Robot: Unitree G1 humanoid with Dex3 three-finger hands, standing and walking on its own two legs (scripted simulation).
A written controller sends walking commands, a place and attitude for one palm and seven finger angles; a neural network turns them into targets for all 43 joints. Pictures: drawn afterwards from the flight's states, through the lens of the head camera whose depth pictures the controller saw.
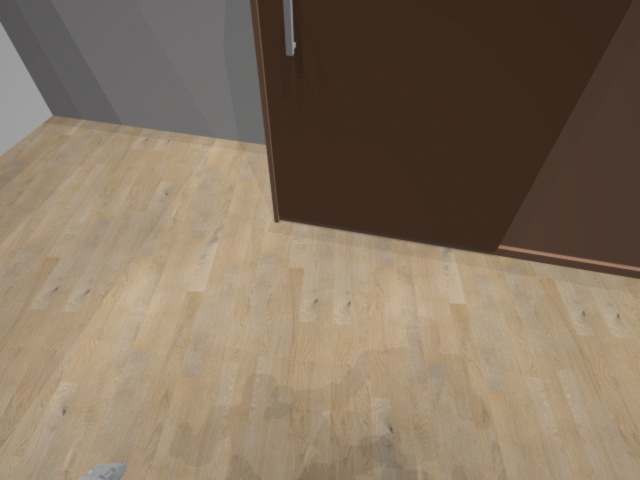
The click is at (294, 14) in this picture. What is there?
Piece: wardrobe's sliding door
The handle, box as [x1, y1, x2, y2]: [283, 0, 295, 55]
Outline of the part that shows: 283,0 286,54 292,55 295,42 293,41 291,0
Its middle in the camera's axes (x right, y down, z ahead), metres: -0.09 -0.60 +1.06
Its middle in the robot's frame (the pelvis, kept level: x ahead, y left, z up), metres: +1.21 +0.14 +0.09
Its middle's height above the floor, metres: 0.86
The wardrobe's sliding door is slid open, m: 0.00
